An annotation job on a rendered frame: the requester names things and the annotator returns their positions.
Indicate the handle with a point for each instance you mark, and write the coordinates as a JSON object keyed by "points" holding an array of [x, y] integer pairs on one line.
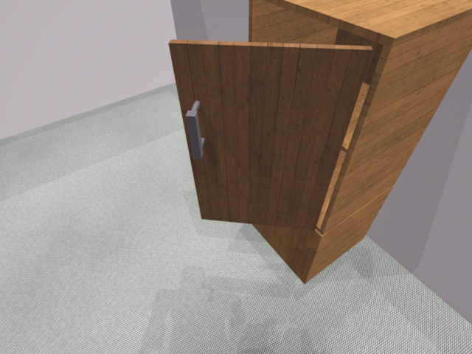
{"points": [[196, 141]]}

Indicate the cupboard door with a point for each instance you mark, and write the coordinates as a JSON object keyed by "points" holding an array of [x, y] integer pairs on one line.
{"points": [[274, 117]]}

